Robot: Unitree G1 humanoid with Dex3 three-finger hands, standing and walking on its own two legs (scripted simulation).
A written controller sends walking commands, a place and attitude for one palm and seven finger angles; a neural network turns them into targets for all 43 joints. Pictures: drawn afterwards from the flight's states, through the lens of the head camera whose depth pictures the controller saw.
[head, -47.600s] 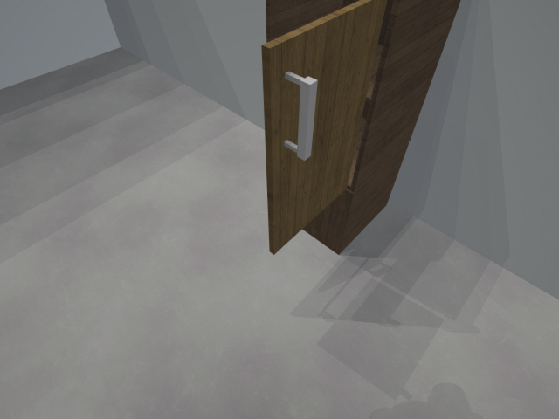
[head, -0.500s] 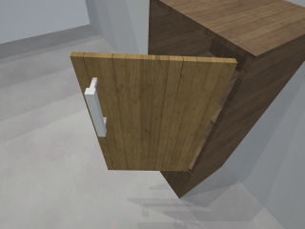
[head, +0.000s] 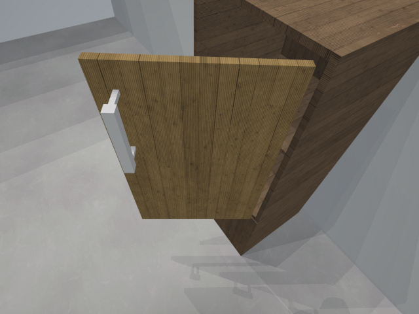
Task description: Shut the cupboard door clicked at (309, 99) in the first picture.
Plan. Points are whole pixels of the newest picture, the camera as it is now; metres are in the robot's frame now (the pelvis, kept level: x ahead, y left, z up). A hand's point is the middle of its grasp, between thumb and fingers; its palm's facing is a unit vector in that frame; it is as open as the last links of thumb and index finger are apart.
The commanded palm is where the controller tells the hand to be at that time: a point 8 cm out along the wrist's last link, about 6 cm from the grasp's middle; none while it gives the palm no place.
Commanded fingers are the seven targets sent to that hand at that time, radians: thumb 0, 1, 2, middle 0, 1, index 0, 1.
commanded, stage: come to a stop and stand still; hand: left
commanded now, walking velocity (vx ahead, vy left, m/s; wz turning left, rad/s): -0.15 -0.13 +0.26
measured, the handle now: (123, 134) +0.40 +0.19 +0.11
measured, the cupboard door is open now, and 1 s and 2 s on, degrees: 56 56 56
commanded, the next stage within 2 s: look again from close up in 1.02 s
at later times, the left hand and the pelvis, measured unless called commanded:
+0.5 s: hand out of the picture -0.04 +0.13 -0.18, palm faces +0.11 -0.98 -0.17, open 7.4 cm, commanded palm none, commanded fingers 0.00 0.90 0.90 -0.20 -0.30 -0.20 -0.30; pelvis -0.02 -0.03 +0.00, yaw +2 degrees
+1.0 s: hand out of the picture +0.04 +0.22 -0.17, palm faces +0.01 -0.96 -0.27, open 7.4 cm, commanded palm none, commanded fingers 0.00 0.90 0.90 -0.20 -0.30 -0.20 -0.30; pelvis -0.01 +0.02 +0.00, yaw +0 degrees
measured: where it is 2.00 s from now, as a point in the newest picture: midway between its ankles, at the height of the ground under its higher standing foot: outside the picture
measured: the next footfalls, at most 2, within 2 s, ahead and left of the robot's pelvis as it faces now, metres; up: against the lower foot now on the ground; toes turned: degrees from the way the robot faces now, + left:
right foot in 0.18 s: +0.03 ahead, -0.12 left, +0.00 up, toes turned +2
left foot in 0.50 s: +0.00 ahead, +0.08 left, +0.00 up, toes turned -1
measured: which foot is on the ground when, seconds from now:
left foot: down 0.00-0.22, up 0.24-0.48, down 0.50-1.00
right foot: up 0.00-0.16, down 0.18-1.00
